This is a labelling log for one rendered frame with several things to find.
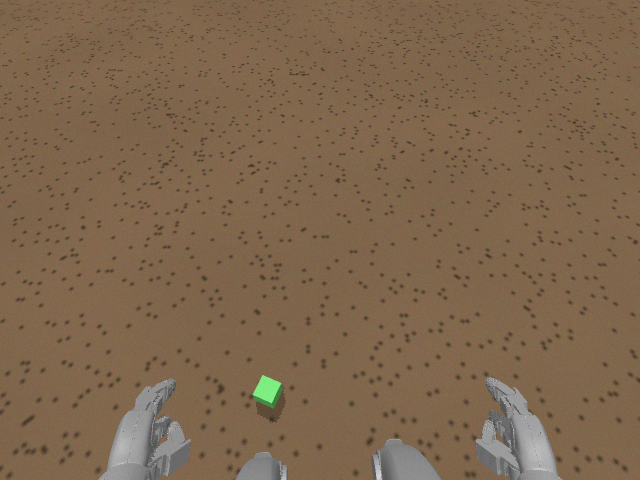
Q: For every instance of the right robot hand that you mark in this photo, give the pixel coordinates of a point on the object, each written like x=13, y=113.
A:
x=525, y=444

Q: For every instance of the left robot arm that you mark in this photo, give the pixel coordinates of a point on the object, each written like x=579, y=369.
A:
x=128, y=471

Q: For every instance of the cube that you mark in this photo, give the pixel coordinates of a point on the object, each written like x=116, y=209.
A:
x=268, y=391

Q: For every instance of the left robot hand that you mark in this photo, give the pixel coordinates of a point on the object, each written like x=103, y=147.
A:
x=138, y=434

